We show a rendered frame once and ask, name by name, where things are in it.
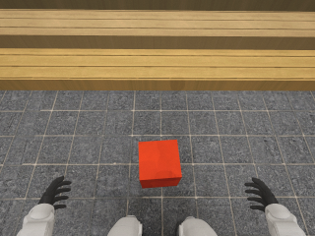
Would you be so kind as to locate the right robot hand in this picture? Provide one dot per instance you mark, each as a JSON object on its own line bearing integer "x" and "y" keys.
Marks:
{"x": 267, "y": 197}

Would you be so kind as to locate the carton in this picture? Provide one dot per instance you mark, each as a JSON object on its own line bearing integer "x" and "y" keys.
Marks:
{"x": 159, "y": 164}

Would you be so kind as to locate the left robot hand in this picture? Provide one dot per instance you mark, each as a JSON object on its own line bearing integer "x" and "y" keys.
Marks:
{"x": 49, "y": 196}

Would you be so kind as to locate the robot thigh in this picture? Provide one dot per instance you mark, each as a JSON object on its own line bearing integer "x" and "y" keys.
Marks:
{"x": 126, "y": 226}
{"x": 195, "y": 227}

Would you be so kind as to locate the robot right thigh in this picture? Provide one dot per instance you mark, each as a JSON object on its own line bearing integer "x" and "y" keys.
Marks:
{"x": 195, "y": 227}

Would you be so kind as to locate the left robot forearm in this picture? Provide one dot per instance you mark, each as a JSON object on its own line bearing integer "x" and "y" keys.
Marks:
{"x": 39, "y": 221}

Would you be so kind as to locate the robot left thigh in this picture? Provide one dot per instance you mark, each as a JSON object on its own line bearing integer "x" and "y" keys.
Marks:
{"x": 126, "y": 226}

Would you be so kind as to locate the right robot forearm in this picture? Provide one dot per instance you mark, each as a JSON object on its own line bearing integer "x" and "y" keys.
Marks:
{"x": 281, "y": 222}

